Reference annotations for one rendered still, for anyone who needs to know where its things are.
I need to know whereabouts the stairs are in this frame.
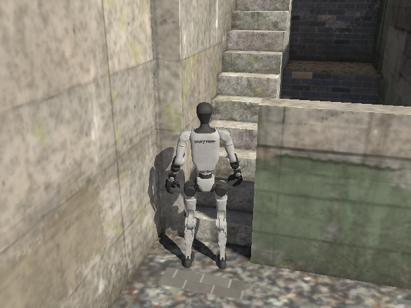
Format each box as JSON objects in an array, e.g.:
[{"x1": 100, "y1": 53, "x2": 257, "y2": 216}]
[{"x1": 184, "y1": 0, "x2": 293, "y2": 246}]

